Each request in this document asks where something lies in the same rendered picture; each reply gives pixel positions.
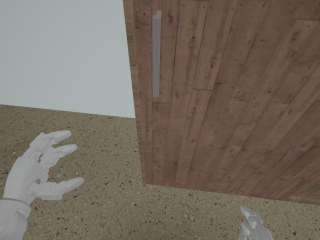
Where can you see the wardrobe door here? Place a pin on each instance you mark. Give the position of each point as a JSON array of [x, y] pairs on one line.
[[238, 110], [311, 190]]

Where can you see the right robot hand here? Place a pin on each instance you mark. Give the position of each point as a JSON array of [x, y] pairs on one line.
[[256, 230]]

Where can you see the handle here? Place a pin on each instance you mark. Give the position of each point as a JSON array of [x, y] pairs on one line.
[[156, 41]]

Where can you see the left robot hand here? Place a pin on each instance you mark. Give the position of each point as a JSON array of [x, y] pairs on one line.
[[20, 183]]

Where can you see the left robot forearm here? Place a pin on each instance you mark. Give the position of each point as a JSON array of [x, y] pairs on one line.
[[13, 218]]

